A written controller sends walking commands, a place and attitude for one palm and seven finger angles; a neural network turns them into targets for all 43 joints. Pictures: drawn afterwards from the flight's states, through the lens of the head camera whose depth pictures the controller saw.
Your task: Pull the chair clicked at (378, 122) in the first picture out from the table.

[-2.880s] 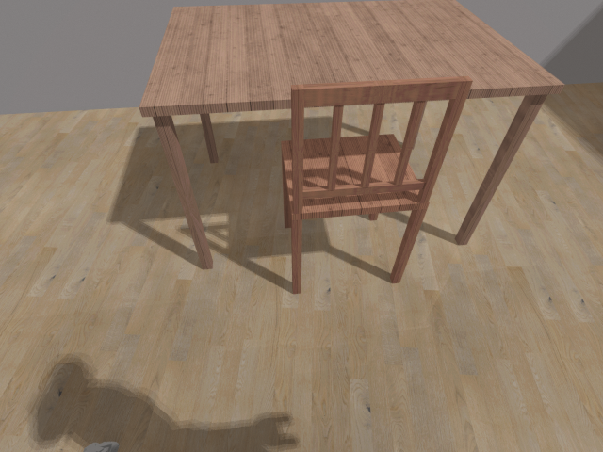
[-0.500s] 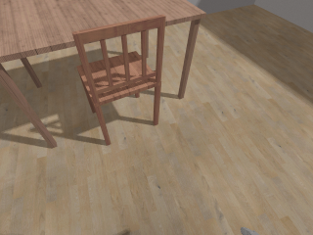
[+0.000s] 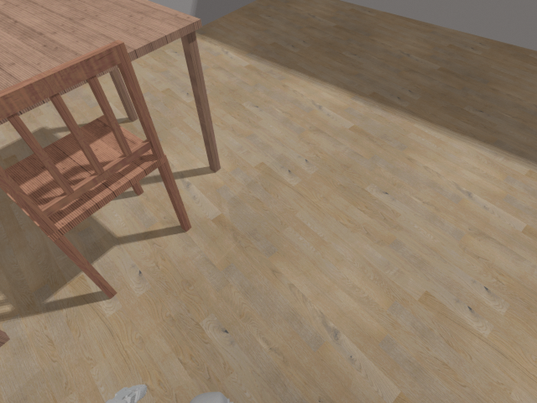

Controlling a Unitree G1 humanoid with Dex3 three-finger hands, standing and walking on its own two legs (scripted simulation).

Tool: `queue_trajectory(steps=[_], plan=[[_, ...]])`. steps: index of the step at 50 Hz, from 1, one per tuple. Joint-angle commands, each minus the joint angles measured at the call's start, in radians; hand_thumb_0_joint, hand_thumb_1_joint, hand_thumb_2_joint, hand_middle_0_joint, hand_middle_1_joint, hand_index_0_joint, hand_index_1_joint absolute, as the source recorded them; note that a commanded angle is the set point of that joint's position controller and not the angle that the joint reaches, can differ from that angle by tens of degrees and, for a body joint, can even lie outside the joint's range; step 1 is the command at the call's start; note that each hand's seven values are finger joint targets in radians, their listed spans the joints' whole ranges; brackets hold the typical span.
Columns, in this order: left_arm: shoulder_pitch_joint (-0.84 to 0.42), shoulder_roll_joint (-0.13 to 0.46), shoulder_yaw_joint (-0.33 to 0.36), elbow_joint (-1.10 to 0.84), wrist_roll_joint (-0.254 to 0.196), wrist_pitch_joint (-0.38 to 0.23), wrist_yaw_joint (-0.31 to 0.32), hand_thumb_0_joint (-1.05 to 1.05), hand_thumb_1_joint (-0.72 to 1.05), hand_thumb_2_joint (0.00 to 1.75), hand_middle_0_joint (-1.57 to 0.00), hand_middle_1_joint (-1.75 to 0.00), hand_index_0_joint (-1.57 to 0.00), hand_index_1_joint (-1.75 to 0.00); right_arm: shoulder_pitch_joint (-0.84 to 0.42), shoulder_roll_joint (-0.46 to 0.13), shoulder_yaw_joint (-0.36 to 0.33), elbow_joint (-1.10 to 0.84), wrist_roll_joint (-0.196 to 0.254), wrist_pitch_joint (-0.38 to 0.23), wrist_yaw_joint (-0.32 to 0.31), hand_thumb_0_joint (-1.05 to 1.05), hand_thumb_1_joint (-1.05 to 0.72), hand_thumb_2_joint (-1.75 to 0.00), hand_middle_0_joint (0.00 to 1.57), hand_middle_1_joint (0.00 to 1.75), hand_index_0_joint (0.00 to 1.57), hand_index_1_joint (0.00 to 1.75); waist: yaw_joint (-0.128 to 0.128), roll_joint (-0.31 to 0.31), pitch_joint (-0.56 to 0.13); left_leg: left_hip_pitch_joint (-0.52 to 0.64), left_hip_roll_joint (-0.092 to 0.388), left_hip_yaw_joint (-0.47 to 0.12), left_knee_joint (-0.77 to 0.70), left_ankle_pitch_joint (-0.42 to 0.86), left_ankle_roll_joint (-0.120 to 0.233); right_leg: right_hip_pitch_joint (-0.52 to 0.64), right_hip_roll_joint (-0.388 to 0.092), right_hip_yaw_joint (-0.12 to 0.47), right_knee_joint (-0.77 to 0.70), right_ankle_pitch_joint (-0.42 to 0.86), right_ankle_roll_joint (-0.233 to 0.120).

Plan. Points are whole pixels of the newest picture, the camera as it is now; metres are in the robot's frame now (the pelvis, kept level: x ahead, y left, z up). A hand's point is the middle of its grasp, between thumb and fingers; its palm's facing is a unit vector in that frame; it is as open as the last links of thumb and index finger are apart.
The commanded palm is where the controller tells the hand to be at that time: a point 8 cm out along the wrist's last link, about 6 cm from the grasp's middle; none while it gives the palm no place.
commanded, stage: walk to a spot facing it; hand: left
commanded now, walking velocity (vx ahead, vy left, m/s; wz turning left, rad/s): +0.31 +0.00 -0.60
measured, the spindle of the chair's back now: (79, 136) +0.75 +0.55 -0.09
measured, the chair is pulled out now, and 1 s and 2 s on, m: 0.00 0.00 0.00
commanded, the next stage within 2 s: turn to face it in 1.16 s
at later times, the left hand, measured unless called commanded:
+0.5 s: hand (169, 322) +0.28 +0.21 -0.16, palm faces -0.28 -0.95 -0.16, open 7.4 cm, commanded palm none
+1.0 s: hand (268, 222) +0.52 +0.03 -0.16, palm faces -0.55 -0.81 -0.20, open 7.3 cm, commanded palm none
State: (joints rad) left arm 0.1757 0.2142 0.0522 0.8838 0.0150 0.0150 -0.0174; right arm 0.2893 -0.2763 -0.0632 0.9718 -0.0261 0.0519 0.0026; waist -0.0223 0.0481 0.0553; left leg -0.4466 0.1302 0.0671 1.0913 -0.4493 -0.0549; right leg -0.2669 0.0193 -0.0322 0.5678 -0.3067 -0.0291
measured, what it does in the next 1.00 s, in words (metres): walks ahead, turning right: left foot, then right foot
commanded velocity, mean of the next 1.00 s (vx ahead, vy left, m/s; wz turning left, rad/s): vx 0.33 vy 0.00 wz -0.49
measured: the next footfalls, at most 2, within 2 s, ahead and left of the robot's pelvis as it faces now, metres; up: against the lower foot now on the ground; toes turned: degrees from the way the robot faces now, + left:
left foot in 0.26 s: +0.18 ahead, +0.14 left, +0.00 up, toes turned -5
right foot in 0.76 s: +0.37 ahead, -0.19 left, +0.00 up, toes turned -36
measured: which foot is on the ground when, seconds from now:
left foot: up 0.00-0.24, down 0.26-0.74, up 0.76-1.00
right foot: down 0.00-0.26, up 0.28-0.74, down 0.76-1.00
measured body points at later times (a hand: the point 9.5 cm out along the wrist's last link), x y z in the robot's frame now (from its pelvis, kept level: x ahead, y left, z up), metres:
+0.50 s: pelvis +0.17 +0.04 +0.02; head +0.19 +0.06 +0.46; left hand +0.30 +0.26 -0.14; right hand +0.10 -0.19 -0.12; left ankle +0.14 +0.14 -0.73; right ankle +0.14 -0.10 -0.63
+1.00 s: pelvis +0.35 -0.09 +0.00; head +0.37 -0.09 +0.45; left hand +0.55 +0.07 -0.14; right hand +0.26 -0.31 -0.14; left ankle +0.47 +0.03 -0.66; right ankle +0.33 -0.16 -0.73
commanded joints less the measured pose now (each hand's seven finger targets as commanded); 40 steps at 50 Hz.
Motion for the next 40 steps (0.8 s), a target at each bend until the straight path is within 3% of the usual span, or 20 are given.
queue_trajectory(steps=[1,8,9,11,12,13,14,15,17,20,22,25,31,34,35,36,37,38,39,40], plan=[[0.056,0.215,0.056,-0.034,0.009,-0.037,0.013,0.00,0.90,0.90,-0.20,-0.30,-0.20,-0.30,-0.068,-0.055,-0.016,-0.128,-0.005,-0.061,0.010,0.00,-0.90,-0.90,0.20,0.30,0.20,0.30,0.029,-0.173,-0.026,-0.113,-0.002,-0.007,-0.082,0.111,-0.015,0.050,-0.234,0.312,-0.345,-0.099,-0.145],[0.101,0.223,0.062,-0.016,0.012,-0.045,0.009,0.00,0.90,0.90,-0.20,-0.30,-0.20,-0.30,-0.112,-0.037,-0.013,-0.175,0.006,-0.094,0.013,0.00,-0.90,-0.90,0.20,0.30,0.20,0.30,0.046,-0.203,-0.009,-0.007,-0.058,0.000,-0.355,0.105,-0.007,0.034,-0.218,0.380,-0.313,-0.071,-0.156],[0.094,0.221,0.064,-0.016,0.011,-0.043,0.008,0.00,0.90,0.90,-0.20,-0.30,-0.20,-0.30,-0.092,-0.034,-0.014,-0.170,0.008,-0.099,0.010,0.00,-0.90,-0.90,0.20,0.30,0.20,0.30,0.036,-0.205,-0.006,0.065,-0.072,0.009,-0.410,0.119,-0.003,-0.005,-0.207,0.381,-0.293,-0.067,-0.148],[0.055,0.195,0.063,-0.016,0.008,-0.038,0.005,0.00,0.90,0.90,-0.20,-0.30,-0.20,-0.30,0.043,-0.052,-0.018,-0.130,0.010,-0.110,-0.003,0.00,-0.90,-0.90,0.20,0.30,0.20,0.30,-0.031,-0.149,-0.041,0.313,-0.093,0.031,-0.582,0.176,-0.001,-0.111,-0.132,0.329,-0.168,-0.079,-0.098],[0.052,0.136,0.054,-0.029,0.004,-0.034,0.000,0.00,0.90,0.90,-0.20,-0.30,-0.20,-0.30,0.158,-0.113,-0.032,-0.094,0.004,-0.119,-0.021,0.00,-0.90,-0.90,0.20,0.30,0.20,0.30,-0.079,-0.003,-0.084,0.500,0.005,-0.094,-0.689,0.047,0.024,-0.235,-0.046,0.266,0.041,-0.083,-0.059],[0.064,0.058,0.041,-0.053,-0.007,-0.030,-0.013,0.00,0.90,0.90,-0.20,-0.30,-0.20,-0.30,0.274,-0.236,-0.054,-0.072,-0.015,-0.121,-0.027,0.00,-0.90,-0.90,0.20,0.30,0.20,0.30,-0.114,0.310,-0.120,0.593,0.316,-0.483,-0.861,-0.213,0.119,-0.431,0.089,0.086,0.398,-0.274,0.004],[0.032,0.088,0.049,-0.077,0.002,-0.040,-0.016,0.00,0.90,0.90,-0.20,-0.30,-0.20,-0.30,0.252,-0.225,-0.040,-0.081,-0.010,-0.115,-0.028,0.00,-0.90,-0.90,0.20,0.30,0.20,0.30,-0.091,0.214,-0.068,0.473,0.412,-0.631,-0.964,-0.368,0.190,-0.468,0.013,0.102,0.555,-0.252,0.003],[0.005,0.096,0.055,-0.061,0.012,-0.040,-0.019,0.00,0.90,0.90,-0.20,-0.30,-0.20,-0.30,0.177,-0.170,-0.031,-0.087,-0.009,-0.118,-0.028,0.00,-0.90,-0.90,0.20,0.30,0.20,0.30,-0.066,0.152,0.007,0.360,0.378,-0.574,-0.985,-0.386,0.187,-0.479,-0.034,0.097,0.664,-0.173,0.005],[0.033,0.087,0.058,-0.025,0.021,-0.034,-0.039,0.00,0.90,0.90,-0.20,-0.30,-0.20,-0.30,0.083,-0.081,-0.002,-0.092,-0.003,-0.133,-0.029,0.00,-0.90,-0.90,0.20,0.30,0.20,0.30,-0.004,0.082,0.058,0.305,0.284,-0.326,-0.955,-0.117,0.143,-0.467,-0.097,0.075,0.698,-0.015,0.019],[0.058,0.038,0.044,0.002,0.022,-0.014,-0.044,0.00,0.90,0.90,-0.20,-0.30,-0.20,-0.30,0.120,-0.029,0.009,-0.050,0.007,-0.153,-0.036,0.00,-0.90,-0.90,0.20,0.30,0.20,0.30,0.012,0.085,0.012,0.366,0.199,-0.048,-0.886,0.340,0.113,-0.435,-0.108,0.029,0.651,0.084,0.046],[0.028,0.023,0.038,-0.002,0.021,-0.008,-0.045,0.00,0.90,0.90,-0.20,-0.30,-0.20,-0.30,0.161,-0.022,0.008,-0.025,0.008,-0.155,-0.038,0.00,-0.90,-0.90,0.20,0.30,0.20,0.30,0.006,0.069,0.008,0.424,0.204,0.015,-0.865,0.505,0.125,-0.471,-0.114,0.004,0.606,0.100,0.055],[-0.052,0.005,0.028,-0.025,0.022,-0.002,-0.049,0.00,0.90,0.90,-0.20,-0.30,-0.20,-0.30,0.191,-0.023,0.003,0.004,0.007,-0.153,-0.036,0.00,-0.90,-0.90,0.20,0.30,0.20,0.30,-0.004,0.073,0.041,0.473,0.211,0.085,-0.871,0.537,0.146,-0.517,-0.125,-0.036,0.481,0.139,0.061],[-0.209,-0.005,0.016,-0.057,0.015,-0.014,-0.049,0.00,0.90,0.90,-0.20,-0.30,-0.20,-0.30,0.235,-0.024,0.000,0.047,-0.004,-0.139,-0.031,0.00,-0.90,-0.90,0.20,0.30,0.20,0.30,-0.041,0.097,0.081,0.495,0.223,0.189,-0.831,0.681,0.142,-0.397,-0.084,-0.109,0.181,0.149,0.017],[-0.113,0.023,0.025,-0.029,0.016,-0.026,-0.043,0.00,0.90,0.90,-0.20,-0.30,-0.20,-0.30,0.203,-0.065,-0.014,0.047,-0.002,-0.136,-0.031,0.00,-0.90,-0.90,0.20,0.30,0.20,0.30,0.018,0.100,0.007,0.539,0.233,0.248,-0.645,1.052,0.130,-0.221,-0.013,-0.156,0.110,0.076,-0.040],[-0.010,0.047,0.033,0.001,0.018,-0.036,-0.037,0.00,0.90,0.90,-0.20,-0.30,-0.20,-0.30,0.183,-0.086,-0.019,0.041,0.002,-0.134,-0.030,0.00,-0.90,-0.90,0.20,0.30,0.20,0.30,0.069,0.097,-0.070,0.526,0.227,0.259,-0.495,1.125,0.111,-0.069,0.010,-0.164,0.064,0.073,-0.060],[0.136,0.092,0.045,0.045,0.022,-0.046,-0.029,0.00,0.90,0.90,-0.20,-0.30,-0.20,-0.30,0.167,-0.087,-0.015,0.026,0.007,-0.129,-0.024,0.00,-0.90,-0.90,0.20,0.30,0.20,0.30,0.140,0.049,-0.151,0.405,0.193,0.283,-0.275,1.051,0.073,0.183,0.041,-0.186,-0.003,0.147,-0.072],[0.256,0.197,0.072,0.076,0.024,-0.056,-0.017,0.00,0.90,0.90,-0.20,-0.30,-0.20,-0.30,0.177,-0.034,-0.005,0.007,0.023,-0.127,-0.009,0.00,-0.90,-0.90,0.20,0.30,0.20,0.30,0.189,-0.097,-0.254,0.098,0.125,0.261,0.030,0.538,0.038,0.493,-0.164,0.075,-0.033,0.138,-0.139],[0.321,0.295,0.090,0.083,0.003,-0.059,-0.004,0.00,0.90,0.90,-0.20,-0.30,-0.20,-0.30,0.173,0.026,0.003,-0.033,0.032,-0.128,-0.016,0.00,-0.90,-0.90,0.20,0.30,0.20,0.30,0.174,-0.248,-0.342,-0.177,-0.031,0.155,0.377,-0.148,-0.006,0.608,-0.452,0.596,-0.158,0.248,-0.270],[0.277,0.308,0.093,0.074,-0.017,-0.045,0.005,0.00,0.90,0.90,-0.20,-0.30,-0.20,-0.30,0.075,0.002,-0.006,-0.059,0.026,-0.127,-0.022,0.00,-0.90,-0.90,0.20,0.30,0.20,0.30,0.170,-0.125,-0.238,-0.242,0.003,0.013,0.417,-0.108,0.019,0.466,-0.460,0.580,-0.247,0.197,-0.287],[0.178,0.277,0.081,0.041,-0.012,-0.046,0.005,0.00,0.90,0.90,-0.20,-0.30,-0.20,-0.30,0.081,0.007,-0.004,-0.062,0.021,-0.125,-0.020,0.00,-0.90,-0.90,0.20,0.30,0.20,0.30,0.111,-0.162,-0.204,-0.247,0.036,-0.034,0.424,0.004,0.019,0.349,-0.431,0.552,-0.291,0.017,-0.247]])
